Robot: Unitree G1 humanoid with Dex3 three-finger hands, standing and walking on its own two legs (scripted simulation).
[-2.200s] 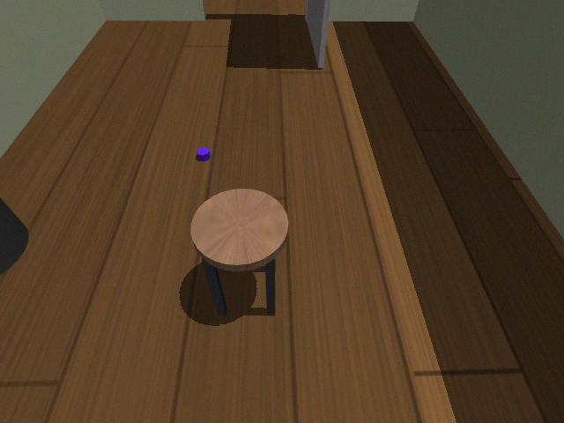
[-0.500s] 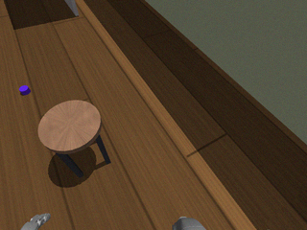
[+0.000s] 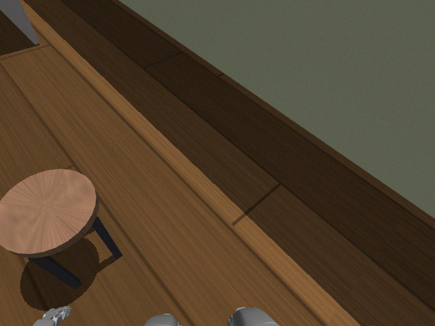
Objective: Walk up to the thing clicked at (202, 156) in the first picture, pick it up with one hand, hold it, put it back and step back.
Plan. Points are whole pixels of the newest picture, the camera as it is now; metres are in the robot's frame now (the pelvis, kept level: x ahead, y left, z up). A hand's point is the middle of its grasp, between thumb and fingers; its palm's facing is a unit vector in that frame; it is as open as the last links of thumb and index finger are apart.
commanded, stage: walk up
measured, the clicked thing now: out of the picture +0.88 +1.29 -0.73
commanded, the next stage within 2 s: stand in 0.84 s
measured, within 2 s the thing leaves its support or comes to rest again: neither
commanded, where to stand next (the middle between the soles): +0.05 -0.01 m, yaw -8 degrees
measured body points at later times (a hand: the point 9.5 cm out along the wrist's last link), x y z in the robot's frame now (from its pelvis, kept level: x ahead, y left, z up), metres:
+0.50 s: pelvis +0.00 -0.02 +0.00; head +0.03 -0.02 +0.45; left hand +0.11 +0.29 -0.12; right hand +0.05 -0.33 -0.12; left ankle +0.04 +0.11 -0.72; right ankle +0.01 -0.16 -0.71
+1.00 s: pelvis +0.00 -0.02 +0.03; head +0.00 -0.02 +0.47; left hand +0.15 +0.26 -0.10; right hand +0.03 -0.34 -0.10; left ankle +0.04 +0.11 -0.72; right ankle +0.01 -0.16 -0.72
